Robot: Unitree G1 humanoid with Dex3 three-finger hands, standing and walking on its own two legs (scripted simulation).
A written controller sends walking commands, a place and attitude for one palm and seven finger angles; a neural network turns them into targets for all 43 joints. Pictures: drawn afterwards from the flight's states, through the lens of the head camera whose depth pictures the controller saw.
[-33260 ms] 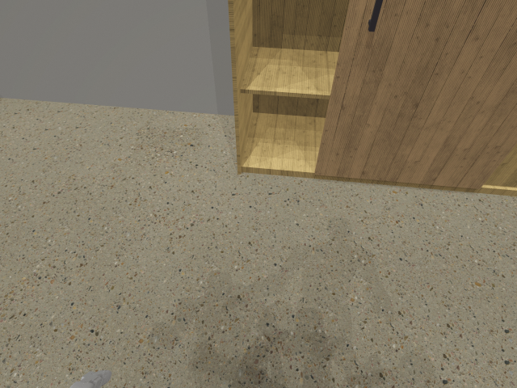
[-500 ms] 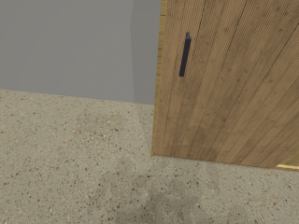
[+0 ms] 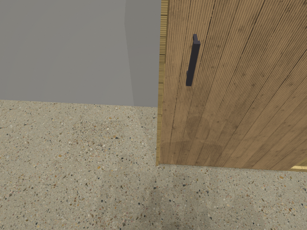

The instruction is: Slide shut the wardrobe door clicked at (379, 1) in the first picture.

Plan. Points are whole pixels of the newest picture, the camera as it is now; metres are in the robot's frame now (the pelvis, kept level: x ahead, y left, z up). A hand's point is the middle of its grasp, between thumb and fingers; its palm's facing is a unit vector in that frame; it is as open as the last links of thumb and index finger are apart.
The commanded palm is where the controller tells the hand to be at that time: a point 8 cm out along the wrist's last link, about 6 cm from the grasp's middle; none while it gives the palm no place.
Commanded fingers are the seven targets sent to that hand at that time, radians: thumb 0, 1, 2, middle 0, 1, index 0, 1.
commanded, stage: come to a stop and stand still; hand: right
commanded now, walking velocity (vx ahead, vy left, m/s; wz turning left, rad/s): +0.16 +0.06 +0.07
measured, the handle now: (191, 61) +0.58 -0.07 +0.12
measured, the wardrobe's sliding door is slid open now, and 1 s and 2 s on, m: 0.00 0.00 0.00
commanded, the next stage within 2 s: look again from close up in 2.00 s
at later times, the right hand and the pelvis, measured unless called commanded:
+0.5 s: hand out of the picture +0.15 -0.19 -0.18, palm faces +0.03 +0.97 -0.25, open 7.4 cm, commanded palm none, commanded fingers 0.00 -0.90 -0.90 0.20 0.30 0.20 0.30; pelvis +0.08 +0.01 +0.00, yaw +1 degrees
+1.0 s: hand out of the picture +0.10 -0.15 -0.17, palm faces -0.05 +0.97 -0.24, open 7.3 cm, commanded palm none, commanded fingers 0.00 -0.90 -0.90 0.20 0.30 0.20 0.30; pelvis +0.05 +0.03 +0.00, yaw +2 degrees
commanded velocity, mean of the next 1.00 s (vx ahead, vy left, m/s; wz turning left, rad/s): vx -0.08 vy -0.01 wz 0.00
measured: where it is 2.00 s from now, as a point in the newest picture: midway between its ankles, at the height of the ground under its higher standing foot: outside the picture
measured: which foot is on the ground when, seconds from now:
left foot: down 0.00-0.12, up 0.14-0.26, down 0.28-0.52, up 0.54-0.76, down 0.78-1.00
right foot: up 0.00-0.10, down 0.12-1.00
